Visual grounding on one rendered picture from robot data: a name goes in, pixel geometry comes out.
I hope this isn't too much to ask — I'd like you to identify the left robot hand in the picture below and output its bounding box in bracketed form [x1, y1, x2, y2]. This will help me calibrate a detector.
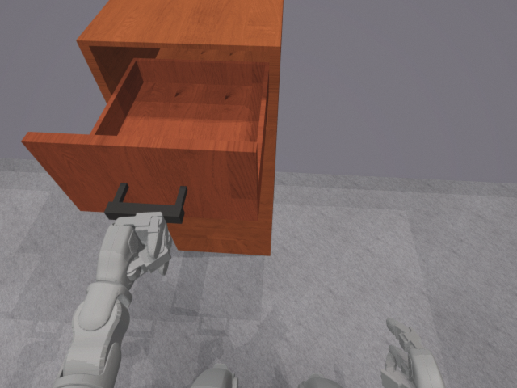
[96, 212, 173, 291]

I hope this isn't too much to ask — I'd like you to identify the cabinet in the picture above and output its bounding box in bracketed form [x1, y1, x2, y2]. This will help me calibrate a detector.
[76, 0, 284, 256]

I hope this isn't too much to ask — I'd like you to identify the right robot hand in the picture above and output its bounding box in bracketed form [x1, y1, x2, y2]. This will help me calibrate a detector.
[381, 318, 446, 388]

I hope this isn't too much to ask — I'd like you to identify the left robot thigh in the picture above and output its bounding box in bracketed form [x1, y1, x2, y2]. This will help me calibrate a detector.
[190, 369, 238, 388]

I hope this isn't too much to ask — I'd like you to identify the left robot forearm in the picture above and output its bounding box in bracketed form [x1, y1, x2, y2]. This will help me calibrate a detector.
[52, 281, 132, 388]

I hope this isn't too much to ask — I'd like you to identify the drawer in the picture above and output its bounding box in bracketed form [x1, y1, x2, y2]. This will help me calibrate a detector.
[21, 58, 269, 221]

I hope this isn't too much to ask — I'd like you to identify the handle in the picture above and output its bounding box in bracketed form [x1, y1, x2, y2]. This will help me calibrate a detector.
[104, 183, 187, 224]

